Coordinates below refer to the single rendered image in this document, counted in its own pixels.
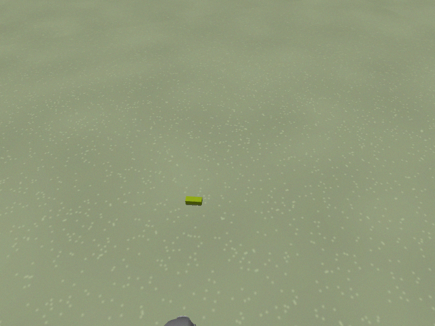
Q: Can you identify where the small box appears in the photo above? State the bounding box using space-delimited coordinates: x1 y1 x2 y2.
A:
186 196 203 205

